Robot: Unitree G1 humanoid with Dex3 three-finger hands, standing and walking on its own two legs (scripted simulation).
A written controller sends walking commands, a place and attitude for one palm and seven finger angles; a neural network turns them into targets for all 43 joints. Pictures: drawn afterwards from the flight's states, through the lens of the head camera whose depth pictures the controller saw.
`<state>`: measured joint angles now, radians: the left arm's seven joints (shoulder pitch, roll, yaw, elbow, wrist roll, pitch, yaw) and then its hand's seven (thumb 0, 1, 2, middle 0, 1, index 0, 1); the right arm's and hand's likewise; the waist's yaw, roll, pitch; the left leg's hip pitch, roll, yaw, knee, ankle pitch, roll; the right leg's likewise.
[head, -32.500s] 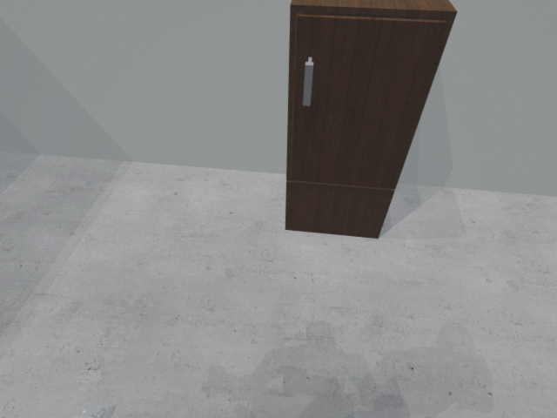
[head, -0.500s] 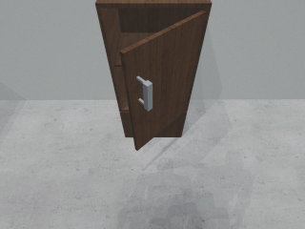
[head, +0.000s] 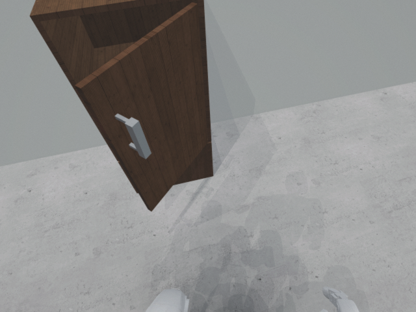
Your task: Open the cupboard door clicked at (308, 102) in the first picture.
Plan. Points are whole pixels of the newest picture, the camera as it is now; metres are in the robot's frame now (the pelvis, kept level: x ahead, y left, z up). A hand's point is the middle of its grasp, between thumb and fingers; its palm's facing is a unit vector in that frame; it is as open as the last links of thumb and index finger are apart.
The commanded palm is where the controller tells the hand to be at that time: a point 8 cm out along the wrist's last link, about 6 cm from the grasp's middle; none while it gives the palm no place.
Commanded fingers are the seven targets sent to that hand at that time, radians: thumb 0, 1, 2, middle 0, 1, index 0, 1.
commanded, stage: walk to a spot facing it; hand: left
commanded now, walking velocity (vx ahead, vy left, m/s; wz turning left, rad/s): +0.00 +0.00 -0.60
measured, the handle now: (132, 136) +0.49 +0.24 -0.01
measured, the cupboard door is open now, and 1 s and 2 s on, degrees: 44 44 44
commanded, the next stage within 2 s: none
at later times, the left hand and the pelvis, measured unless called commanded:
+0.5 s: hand (94, 298) +0.14 +0.29 -0.18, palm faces -0.22 -0.95 -0.22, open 7.4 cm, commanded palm none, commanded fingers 0.00 0.90 0.90 -0.20 -0.30 -0.20 -0.30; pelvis +0.03 +0.09 +0.00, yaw -18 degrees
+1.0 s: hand (169, 264) +0.23 +0.13 -0.16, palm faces -0.60 -0.76 -0.24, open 7.4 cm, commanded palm none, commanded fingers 0.00 0.90 0.90 -0.20 -0.30 -0.20 -0.30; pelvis +0.02 +0.04 -0.01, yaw -38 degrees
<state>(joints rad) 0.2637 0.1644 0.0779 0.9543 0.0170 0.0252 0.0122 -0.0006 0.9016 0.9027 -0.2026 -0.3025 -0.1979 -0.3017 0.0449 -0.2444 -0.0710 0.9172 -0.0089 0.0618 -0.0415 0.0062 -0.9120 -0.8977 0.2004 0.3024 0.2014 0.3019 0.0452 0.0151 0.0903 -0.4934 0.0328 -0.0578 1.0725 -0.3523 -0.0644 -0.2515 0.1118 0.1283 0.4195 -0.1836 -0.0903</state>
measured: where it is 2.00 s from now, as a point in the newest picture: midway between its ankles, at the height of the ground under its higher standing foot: (272, 306)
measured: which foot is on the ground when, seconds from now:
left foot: up 0.00-0.28, down 0.30-0.80, up 0.82-1.00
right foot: down 0.00-0.30, up 0.32-0.78, down 0.80-1.00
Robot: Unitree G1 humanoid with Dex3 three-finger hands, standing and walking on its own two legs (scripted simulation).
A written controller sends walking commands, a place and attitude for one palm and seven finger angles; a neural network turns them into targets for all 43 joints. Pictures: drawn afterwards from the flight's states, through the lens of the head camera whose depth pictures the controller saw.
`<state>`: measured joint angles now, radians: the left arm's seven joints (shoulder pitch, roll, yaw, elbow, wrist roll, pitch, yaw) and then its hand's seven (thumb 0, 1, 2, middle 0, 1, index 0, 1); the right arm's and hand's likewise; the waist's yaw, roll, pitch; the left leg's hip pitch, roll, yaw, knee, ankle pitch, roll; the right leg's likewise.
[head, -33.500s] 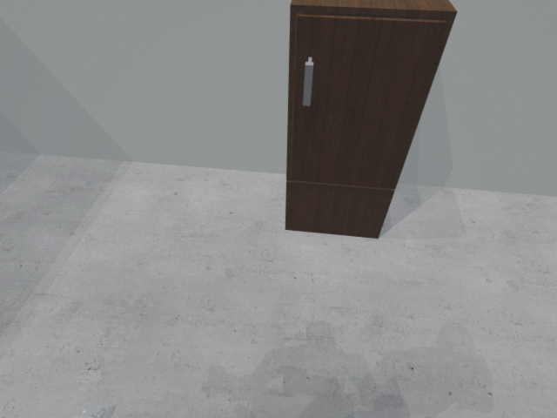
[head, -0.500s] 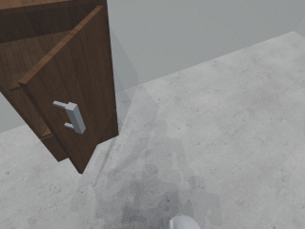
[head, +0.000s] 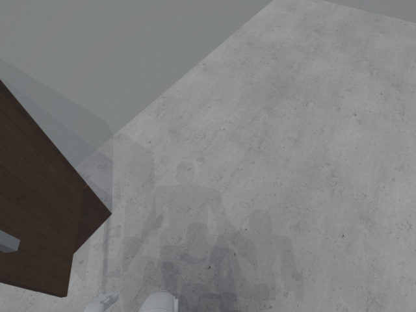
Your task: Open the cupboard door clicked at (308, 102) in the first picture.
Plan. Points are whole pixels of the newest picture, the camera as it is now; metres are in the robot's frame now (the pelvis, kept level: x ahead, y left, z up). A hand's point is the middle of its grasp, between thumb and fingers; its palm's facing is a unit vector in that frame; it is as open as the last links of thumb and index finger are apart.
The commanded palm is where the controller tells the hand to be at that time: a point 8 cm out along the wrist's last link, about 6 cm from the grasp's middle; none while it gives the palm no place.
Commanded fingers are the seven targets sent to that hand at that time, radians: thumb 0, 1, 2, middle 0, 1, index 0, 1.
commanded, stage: walk to a spot facing it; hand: left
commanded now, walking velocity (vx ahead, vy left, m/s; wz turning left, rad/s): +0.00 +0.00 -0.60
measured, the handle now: out of the picture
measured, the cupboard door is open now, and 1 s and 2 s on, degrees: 44 44 44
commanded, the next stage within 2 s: turn to face it in 1.72 s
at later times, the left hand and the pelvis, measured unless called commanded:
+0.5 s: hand (132, 270) +0.22 +0.19 -0.17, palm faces -0.28 -0.95 -0.16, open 7.4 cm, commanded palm none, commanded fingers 0.00 0.90 0.90 -0.20 -0.30 -0.20 -0.30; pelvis +0.10 +0.02 +0.01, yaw -18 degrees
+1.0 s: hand (208, 204) +0.39 +0.02 -0.15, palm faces -0.47 -0.85 -0.23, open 7.2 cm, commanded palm none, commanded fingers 0.00 0.90 0.90 -0.20 -0.30 -0.20 -0.30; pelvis +0.25 -0.13 +0.01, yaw -32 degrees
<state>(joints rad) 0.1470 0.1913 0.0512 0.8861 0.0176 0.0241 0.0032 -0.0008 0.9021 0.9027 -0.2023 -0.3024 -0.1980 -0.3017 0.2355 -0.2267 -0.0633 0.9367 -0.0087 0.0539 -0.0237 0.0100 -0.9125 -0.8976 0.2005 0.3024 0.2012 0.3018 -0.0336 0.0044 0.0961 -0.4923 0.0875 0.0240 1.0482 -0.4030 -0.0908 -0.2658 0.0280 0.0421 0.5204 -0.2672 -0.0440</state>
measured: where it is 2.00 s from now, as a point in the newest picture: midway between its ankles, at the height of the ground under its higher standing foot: (288, 213)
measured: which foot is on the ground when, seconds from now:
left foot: up 0.00-0.20, down 0.22-0.68, up 0.70-1.00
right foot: down 0.00-0.22, up 0.24-0.66, down 0.68-1.00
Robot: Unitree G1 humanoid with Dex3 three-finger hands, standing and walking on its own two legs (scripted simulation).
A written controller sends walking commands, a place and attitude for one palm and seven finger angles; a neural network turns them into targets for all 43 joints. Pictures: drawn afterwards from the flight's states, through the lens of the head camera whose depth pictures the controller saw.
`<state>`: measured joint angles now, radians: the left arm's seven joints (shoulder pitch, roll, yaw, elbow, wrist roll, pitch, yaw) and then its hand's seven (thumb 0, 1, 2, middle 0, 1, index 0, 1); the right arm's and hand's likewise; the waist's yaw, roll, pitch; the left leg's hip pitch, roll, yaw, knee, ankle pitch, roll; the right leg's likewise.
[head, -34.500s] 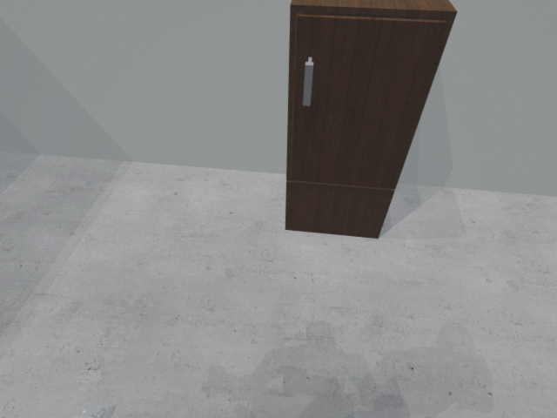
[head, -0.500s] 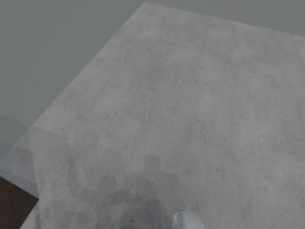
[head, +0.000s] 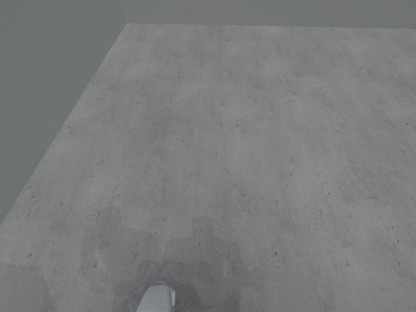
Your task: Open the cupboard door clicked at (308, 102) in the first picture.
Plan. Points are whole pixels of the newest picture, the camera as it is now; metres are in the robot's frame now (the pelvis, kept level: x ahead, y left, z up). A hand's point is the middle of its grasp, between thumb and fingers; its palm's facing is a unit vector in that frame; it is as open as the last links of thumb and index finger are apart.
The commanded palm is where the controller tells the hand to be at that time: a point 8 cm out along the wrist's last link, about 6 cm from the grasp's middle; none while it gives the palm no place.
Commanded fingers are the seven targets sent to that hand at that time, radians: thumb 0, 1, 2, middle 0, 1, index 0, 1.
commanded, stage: walk to a spot facing it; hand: left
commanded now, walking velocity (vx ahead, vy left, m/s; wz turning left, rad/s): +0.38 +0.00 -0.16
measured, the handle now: out of the picture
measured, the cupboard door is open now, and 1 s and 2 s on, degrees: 44 44 44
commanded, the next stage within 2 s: turn to face it in 0.72 s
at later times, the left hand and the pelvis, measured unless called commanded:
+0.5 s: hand (126, 253) +0.27 +0.23 -0.18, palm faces -0.07 -0.98 -0.16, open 7.4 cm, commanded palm none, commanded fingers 0.00 0.90 0.90 -0.20 -0.30 -0.20 -0.30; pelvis +0.25 +0.05 +0.00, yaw -10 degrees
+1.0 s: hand (207, 150) +0.61 +0.04 -0.17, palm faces -0.38 -0.91 -0.18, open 7.4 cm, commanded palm none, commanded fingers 0.00 0.90 0.90 -0.20 -0.30 -0.20 -0.30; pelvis +0.44 -0.07 -0.01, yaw -19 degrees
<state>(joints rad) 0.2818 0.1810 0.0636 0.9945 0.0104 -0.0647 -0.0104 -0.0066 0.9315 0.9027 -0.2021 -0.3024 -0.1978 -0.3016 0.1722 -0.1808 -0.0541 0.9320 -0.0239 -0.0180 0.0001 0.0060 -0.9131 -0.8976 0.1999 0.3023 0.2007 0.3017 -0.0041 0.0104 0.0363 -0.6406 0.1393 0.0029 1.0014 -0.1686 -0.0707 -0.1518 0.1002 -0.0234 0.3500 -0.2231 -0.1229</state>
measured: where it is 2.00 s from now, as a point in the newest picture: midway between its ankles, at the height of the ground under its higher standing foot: (245, 240)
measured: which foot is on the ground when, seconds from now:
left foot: up 0.00-0.28, down 0.30-0.82, up 0.84-1.00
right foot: down 0.00-0.28, up 0.30-0.80, down 0.82-1.00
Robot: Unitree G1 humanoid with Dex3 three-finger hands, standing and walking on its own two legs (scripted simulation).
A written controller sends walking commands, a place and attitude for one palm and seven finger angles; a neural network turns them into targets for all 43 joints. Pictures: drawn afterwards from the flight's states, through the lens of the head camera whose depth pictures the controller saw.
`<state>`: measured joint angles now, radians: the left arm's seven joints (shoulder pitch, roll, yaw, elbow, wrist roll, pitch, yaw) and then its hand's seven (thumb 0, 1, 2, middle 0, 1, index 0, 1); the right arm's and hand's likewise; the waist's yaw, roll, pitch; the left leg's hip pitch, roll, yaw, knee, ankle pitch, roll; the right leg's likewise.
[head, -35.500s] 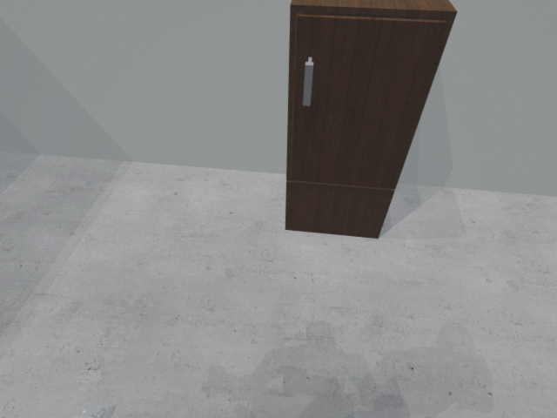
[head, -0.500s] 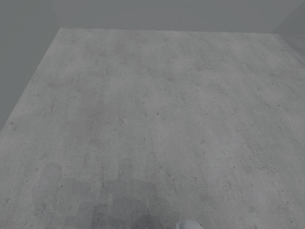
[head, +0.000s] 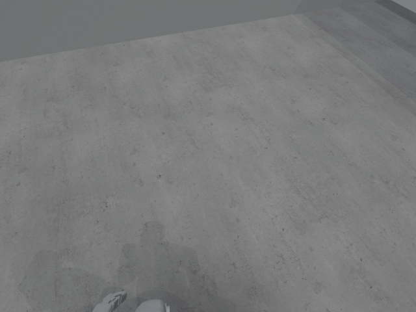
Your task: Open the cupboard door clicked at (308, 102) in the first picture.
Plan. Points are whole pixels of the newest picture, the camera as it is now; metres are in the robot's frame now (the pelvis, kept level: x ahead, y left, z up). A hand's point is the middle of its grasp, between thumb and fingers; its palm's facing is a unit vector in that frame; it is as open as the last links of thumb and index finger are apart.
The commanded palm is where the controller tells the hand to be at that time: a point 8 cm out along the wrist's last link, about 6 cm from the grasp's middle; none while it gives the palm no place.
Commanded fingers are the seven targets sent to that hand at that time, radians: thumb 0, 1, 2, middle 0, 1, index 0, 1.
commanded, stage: turn to face it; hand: left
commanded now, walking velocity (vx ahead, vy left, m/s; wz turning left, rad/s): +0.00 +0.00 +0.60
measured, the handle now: out of the picture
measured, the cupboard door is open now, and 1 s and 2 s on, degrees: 44 44 44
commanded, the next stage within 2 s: none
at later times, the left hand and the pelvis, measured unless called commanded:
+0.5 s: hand out of the picture +0.10 +0.25 -0.18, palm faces +0.30 -0.93 -0.22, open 7.4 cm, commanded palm none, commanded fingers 0.00 0.90 0.90 -0.20 -0.30 -0.20 -0.30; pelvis +0.09 +0.03 +0.00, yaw +16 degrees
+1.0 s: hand out of the picture +0.10 +0.16 -0.15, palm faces +0.55 -0.79 -0.25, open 7.4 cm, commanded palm none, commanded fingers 0.00 0.90 0.90 -0.20 -0.30 -0.20 -0.30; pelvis +0.15 -0.04 +0.00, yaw +36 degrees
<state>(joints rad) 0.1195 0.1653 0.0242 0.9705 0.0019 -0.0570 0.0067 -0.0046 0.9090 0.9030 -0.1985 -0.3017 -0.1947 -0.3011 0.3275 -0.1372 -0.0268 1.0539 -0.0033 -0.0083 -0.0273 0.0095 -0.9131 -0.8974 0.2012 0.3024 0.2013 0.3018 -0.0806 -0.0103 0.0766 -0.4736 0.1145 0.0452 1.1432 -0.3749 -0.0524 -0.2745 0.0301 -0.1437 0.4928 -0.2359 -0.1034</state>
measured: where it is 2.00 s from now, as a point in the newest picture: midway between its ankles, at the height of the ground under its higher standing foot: (218, 310)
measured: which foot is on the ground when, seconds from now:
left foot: up 0.00-0.30, down 0.32-0.76, up 0.78-1.00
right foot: down 0.00-0.34, up 0.36-0.76, down 0.78-1.00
